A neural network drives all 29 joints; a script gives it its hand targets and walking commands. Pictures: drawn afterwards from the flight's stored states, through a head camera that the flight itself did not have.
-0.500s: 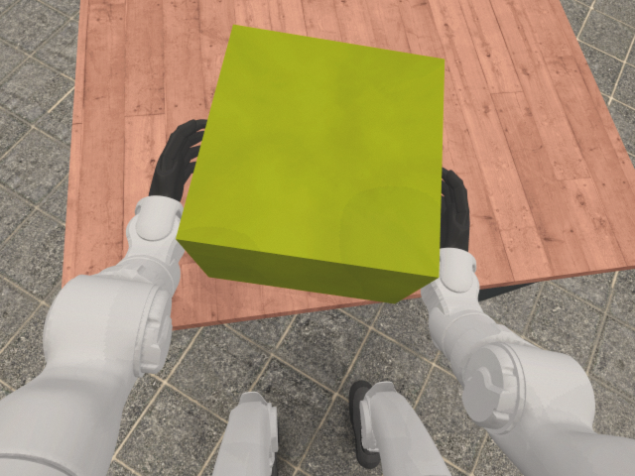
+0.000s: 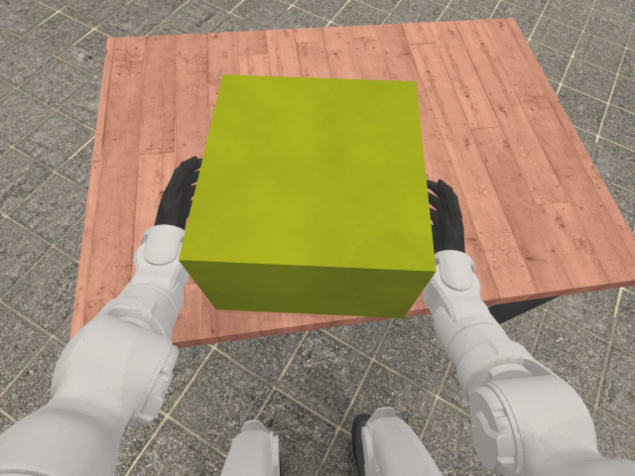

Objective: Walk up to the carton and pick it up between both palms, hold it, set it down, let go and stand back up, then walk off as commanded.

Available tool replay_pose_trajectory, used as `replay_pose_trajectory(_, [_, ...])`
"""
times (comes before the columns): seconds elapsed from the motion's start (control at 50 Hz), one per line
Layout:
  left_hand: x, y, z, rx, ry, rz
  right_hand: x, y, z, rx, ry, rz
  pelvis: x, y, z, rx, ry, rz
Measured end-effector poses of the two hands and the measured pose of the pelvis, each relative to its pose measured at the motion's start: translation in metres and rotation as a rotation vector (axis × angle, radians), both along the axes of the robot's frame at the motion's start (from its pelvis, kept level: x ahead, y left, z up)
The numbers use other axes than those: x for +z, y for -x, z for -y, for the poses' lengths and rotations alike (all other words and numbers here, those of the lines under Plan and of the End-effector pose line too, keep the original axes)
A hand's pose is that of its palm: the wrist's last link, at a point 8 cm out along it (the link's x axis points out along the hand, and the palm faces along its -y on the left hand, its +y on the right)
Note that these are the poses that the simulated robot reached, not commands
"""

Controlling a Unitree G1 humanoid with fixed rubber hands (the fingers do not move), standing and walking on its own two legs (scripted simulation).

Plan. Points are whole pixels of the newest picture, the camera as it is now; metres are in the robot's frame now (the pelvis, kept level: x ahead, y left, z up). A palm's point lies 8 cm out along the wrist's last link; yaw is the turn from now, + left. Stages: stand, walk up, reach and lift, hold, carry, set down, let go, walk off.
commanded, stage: reach and lift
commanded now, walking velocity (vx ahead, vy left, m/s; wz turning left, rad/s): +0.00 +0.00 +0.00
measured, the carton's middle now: (314, 197) +0.48 +0.00 -0.03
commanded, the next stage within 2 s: none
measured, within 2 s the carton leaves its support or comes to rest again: neither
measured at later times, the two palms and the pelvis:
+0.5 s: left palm (144, 163) +0.43 +0.18 +0.11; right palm (494, 177) +0.41 -0.18 +0.11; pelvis +0.01 -0.02 +0.05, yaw +4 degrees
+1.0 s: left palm (112, 144) +0.42 +0.19 +0.16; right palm (520, 152) +0.40 -0.17 +0.17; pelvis +0.02 -0.01 +0.08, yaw +5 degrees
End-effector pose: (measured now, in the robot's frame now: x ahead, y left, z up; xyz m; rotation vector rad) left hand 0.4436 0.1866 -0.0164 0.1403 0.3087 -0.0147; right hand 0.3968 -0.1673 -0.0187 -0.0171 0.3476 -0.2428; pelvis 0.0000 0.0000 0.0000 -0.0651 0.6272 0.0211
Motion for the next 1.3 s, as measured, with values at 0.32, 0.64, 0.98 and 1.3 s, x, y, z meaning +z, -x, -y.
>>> replay_pose_trajectory(0.32, [0.077,0.011,0.006,0.058,0.019,0.053,0.081,-0.007,0.008,0.027,-0.064,0.058,0.027,0.0,0.012,0.022,-0.038,0.117])
replay_pose_trajectory(0.64, [0.153,0.007,0.01,0.069,-0.023,0.065,0.15,-0.018,0.013,0.038,-0.107,0.072,0.063,-0.019,0.021,0.041,-0.081,0.254])
replay_pose_trajectory(0.98, [0.175,0.023,-0.001,0.081,0.033,0.058,0.184,-0.005,0.002,0.049,-0.071,0.07,0.078,-0.023,0.012,0.047,-0.081,0.338])
replay_pose_trajectory(1.3, [0.201,0.042,0.022,0.096,0.071,0.044,0.206,0.018,0.024,0.059,-0.023,0.063,0.081,-0.004,0.013,0.047,-0.085,0.374])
